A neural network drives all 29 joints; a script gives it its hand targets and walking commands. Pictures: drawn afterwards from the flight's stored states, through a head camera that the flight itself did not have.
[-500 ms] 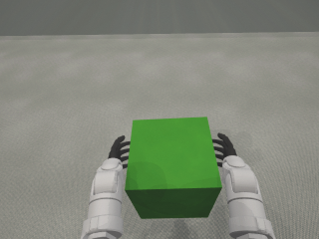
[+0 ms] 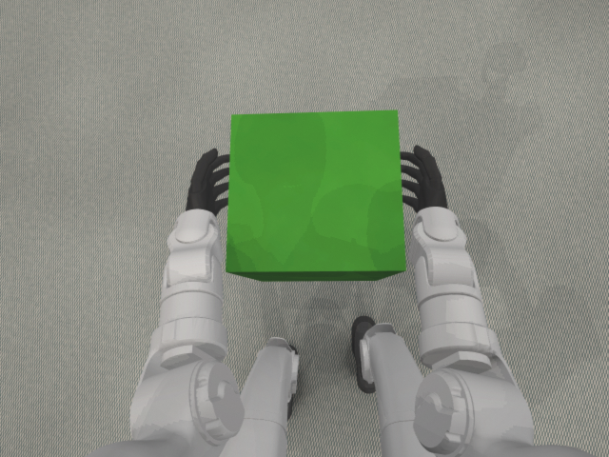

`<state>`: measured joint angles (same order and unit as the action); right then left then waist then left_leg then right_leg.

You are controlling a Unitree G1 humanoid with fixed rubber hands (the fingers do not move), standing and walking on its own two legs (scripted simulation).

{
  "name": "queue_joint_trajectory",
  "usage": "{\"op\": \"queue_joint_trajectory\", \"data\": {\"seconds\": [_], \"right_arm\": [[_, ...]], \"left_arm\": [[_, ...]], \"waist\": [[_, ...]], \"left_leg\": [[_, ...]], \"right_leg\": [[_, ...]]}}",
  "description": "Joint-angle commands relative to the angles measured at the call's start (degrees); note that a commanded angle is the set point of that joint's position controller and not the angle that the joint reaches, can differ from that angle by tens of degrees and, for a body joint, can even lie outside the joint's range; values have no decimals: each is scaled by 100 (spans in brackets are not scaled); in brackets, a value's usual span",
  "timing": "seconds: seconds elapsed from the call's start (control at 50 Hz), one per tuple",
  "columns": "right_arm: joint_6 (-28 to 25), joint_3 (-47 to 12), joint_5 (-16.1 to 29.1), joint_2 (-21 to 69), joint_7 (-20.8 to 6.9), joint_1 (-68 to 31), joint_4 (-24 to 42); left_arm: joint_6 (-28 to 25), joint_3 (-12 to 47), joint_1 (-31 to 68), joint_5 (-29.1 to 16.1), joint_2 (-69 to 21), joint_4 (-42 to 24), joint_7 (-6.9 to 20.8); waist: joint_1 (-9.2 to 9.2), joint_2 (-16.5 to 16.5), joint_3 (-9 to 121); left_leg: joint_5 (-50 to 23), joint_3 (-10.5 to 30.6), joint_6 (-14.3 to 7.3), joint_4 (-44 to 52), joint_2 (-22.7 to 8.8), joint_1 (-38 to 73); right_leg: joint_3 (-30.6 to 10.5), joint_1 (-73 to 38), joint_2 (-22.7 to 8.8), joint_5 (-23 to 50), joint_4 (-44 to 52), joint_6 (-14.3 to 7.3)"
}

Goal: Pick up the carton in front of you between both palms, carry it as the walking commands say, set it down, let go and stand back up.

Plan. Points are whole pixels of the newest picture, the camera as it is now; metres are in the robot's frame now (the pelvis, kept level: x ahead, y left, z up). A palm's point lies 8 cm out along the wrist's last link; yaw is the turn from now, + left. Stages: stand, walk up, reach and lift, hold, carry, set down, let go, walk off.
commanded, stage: set down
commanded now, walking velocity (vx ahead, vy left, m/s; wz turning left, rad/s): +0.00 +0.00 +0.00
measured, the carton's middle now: (316, 212) +0.42 +0.02 -0.15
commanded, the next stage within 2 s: none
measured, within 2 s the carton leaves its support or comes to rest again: rests again in 1.68 s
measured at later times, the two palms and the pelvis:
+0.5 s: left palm (241, 199) +0.46 +0.16 -0.21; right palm (412, 195) +0.46 -0.14 -0.22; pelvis +0.00 +0.03 -0.13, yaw +2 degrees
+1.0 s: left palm (266, 203) +0.50 +0.14 -0.37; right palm (403, 197) +0.51 -0.16 -0.38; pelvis -0.03 +0.01 -0.24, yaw +5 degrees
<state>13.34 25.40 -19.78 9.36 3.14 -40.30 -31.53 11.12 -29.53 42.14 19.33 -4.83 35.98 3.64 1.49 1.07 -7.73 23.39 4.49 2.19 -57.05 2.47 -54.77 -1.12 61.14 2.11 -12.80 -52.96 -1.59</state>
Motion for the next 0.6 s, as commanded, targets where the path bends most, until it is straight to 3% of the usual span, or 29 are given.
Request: {"op": "queue_joint_trajectory", "data": {"seconds": [0.0, 0.06, 0.1, 0.2, 0.32, 0.58], "right_arm": [[-454, -3509, 930, 4804, -788, -3321, 254], [-366, -4057, 1230, 4836, -833, -3510, 582], [-216, -4133, 1268, 4863, -910, -3415, 491], [169, -3646, 1032, 4739, -1283, -3315, -134], [227, -3010, 836, 4455, -1575, -3647, -617], [154, -2966, 1254, 3787, -1478, -4866, -712]], "left_arm": [[-441, 3336, 3101, -1055, -4606, -206, 1100], [-332, 3871, 3271, -1467, -4823, -579, 1014], [-168, 3967, 3256, -1560, -5010, -570, 981], [312, 3647, 3248, -1416, -5463, -48, 997], [382, 3226, 3577, -1232, -5448, 271, 834], [208, 3493, 4963, -1631, -4942, -88, 242]], "waist": [[165, -226, 6442], [86, -282, 7593], [10, -300, 7570], [-154, -158, 6573], [-277, -83, 6321], [-356, -184, 7518]], "left_leg": [[-1148, -411, -161, 120, 699, -1411], [-1395, -418, -56, -325, 728, -1740], [-1285, -407, -29, -519, 732, -1982], [-946, -379, 3, -846, 719, -2170], [-1060, -380, 64, -1291, 763, -2668], [-929, -612, 159, -2618, 936, -3224]], "right_leg": [[-560, -5212, 357, 2545, -762, 215], [-445, -4920, 409, 2909, -1319, 206], [-333, -4287, 442, 2624, -1507, 222], [9, -2021, 537, 1375, -1677, 203], [168, -556, 569, 1163, -2183, 144], [333, 528, 606, 1087, -3466, 309]]}}
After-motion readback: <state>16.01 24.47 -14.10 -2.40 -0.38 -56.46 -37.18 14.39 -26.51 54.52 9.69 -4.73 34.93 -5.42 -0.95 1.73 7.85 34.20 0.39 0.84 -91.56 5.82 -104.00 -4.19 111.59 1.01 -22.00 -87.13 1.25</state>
